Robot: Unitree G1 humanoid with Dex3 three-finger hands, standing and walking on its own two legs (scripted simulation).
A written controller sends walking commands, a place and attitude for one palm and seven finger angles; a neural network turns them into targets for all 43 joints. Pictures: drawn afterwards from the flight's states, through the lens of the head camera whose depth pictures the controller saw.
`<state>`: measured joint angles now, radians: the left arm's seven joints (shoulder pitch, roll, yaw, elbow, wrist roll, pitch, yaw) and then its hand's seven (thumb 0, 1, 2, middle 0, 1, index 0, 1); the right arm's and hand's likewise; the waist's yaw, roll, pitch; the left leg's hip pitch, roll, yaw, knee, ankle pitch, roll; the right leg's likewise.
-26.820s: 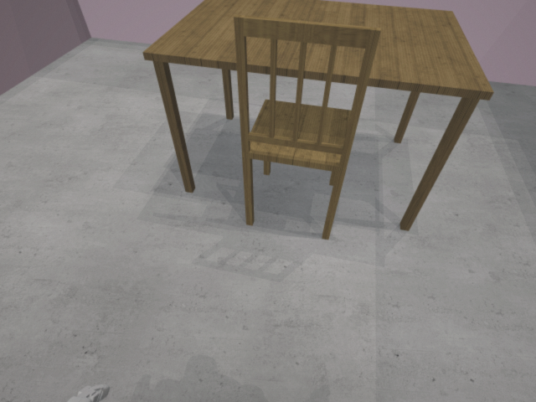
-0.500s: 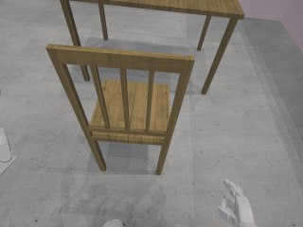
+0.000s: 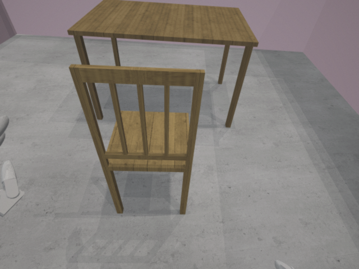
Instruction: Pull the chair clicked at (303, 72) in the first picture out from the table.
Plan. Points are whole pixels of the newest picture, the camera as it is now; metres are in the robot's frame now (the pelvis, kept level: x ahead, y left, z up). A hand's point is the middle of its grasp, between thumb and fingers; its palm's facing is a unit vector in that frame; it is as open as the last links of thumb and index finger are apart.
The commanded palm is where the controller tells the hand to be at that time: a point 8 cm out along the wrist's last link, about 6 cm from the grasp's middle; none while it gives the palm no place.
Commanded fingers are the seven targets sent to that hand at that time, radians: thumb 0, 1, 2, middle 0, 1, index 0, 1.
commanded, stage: stop stepping back and stand still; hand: left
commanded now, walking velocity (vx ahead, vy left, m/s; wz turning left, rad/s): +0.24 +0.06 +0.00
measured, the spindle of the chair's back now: (143, 123) +0.63 +0.14 -0.06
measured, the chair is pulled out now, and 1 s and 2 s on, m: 0.68 0.68 0.68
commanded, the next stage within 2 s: let the arm hang, fingers relaxed in 0.98 s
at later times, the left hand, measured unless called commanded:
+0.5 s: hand (13, 173) +0.22 +0.27 +0.19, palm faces +0.40 -0.73 -0.55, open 7.4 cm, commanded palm +0.15 +0.31 +0.18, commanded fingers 0.00 0.90 0.90 -0.20 -0.30 -0.20 -0.30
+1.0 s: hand (28, 161) +0.25 +0.27 +0.18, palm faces +0.36 -0.76 -0.54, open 7.4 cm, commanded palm +0.19 +0.32 +0.18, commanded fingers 0.00 0.90 0.90 -0.20 -0.30 -0.20 -0.30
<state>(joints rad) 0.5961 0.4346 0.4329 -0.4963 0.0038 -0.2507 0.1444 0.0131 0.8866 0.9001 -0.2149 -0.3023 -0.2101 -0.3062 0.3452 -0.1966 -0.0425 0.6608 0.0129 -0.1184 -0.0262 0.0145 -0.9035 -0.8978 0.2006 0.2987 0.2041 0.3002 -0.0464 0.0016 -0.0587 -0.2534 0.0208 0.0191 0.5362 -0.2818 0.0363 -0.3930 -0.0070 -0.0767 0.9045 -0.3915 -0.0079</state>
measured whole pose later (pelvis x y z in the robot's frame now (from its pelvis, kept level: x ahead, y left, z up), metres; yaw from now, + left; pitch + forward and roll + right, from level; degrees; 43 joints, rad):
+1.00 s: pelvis +0.05 +0.02 +0.00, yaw +0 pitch -1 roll -1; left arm 0.60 0.48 0.46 -0.55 -0.04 -0.24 0.16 0.01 0.89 0.90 -0.22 -0.30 -0.21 -0.31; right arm 0.17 -0.19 -0.03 0.57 0.03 -0.08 -0.03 0.01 -0.90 -0.90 0.20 0.30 0.21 0.30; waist -0.03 -0.01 0.07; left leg -0.19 0.01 0.07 0.48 -0.28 0.03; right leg -0.16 -0.01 -0.09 0.42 -0.24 0.00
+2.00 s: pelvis +0.02 +0.00 +0.00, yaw +1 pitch -1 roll +0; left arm 0.33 0.11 -0.01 1.07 0.02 0.00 0.04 0.01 0.92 0.90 -0.20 -0.30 -0.20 -0.30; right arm 0.36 -0.10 0.01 1.08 -0.01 0.00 -0.02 0.01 -0.91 -0.90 0.20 0.30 0.20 0.30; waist 0.00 0.01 0.04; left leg -0.21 0.00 0.05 0.44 -0.22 0.02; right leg -0.20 -0.03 -0.11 0.46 -0.24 -0.02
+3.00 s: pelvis +0.04 -0.02 +0.00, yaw +2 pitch -2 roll +0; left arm 0.32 0.11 0.00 1.09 0.01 -0.01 0.04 0.00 0.91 0.90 -0.20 -0.30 -0.20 -0.30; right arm 0.33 -0.11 0.00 1.11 -0.01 0.00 -0.03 0.00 -0.91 -0.90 0.20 0.30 0.20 0.30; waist 0.00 0.02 0.07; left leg -0.16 0.02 0.03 0.42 -0.23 -0.01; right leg -0.15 0.00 -0.13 0.43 -0.25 -0.05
